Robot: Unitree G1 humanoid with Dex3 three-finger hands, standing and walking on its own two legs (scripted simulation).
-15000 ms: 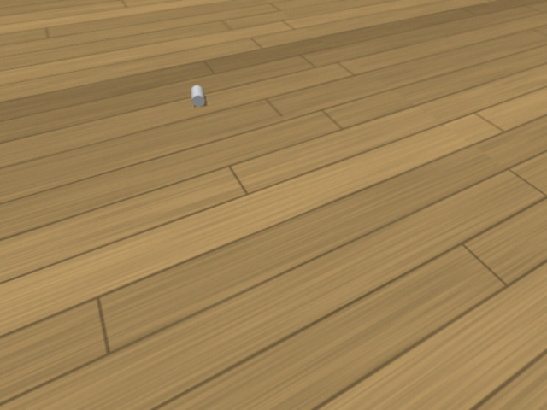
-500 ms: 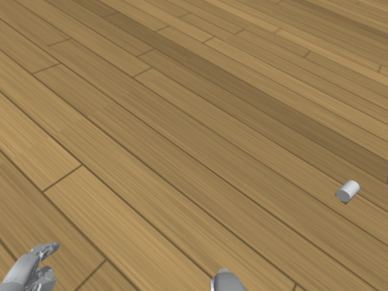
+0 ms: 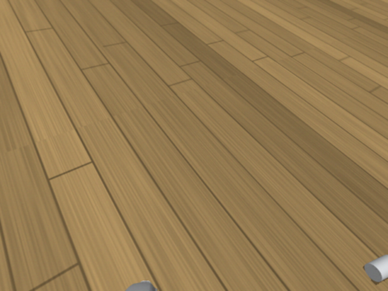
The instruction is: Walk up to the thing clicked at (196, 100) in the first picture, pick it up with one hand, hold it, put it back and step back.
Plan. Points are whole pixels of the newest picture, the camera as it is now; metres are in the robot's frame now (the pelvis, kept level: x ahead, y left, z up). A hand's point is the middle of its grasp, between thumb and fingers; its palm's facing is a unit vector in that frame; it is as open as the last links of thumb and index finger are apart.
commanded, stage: walk up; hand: left
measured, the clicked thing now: (382, 267) +0.42 -0.99 -0.70
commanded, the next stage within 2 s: none
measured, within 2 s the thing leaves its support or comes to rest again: neither
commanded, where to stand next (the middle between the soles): +0.10 -1.27 m, yaw +18 degrees
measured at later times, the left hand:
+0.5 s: hand out of the picture +0.07 +0.02 -0.12, palm faces +0.05 -0.93 -0.36, open 7.4 cm
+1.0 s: hand out of the picture +0.16 -0.18 -0.15, palm faces +0.03 -0.94 -0.34, open 7.4 cm
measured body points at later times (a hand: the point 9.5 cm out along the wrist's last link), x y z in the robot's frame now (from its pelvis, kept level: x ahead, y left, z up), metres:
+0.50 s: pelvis +0.04 -0.26 +0.01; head +0.05 -0.25 +0.46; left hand +0.06 +0.07 -0.10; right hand +0.12 -0.63 -0.08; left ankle +0.05 -0.17 -0.65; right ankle +0.09 -0.37 -0.71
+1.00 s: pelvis +0.06 -0.49 -0.01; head +0.09 -0.43 +0.43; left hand +0.16 -0.13 -0.13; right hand +0.13 -0.86 -0.05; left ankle +0.07 -0.25 -0.70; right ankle +0.15 -0.67 -0.69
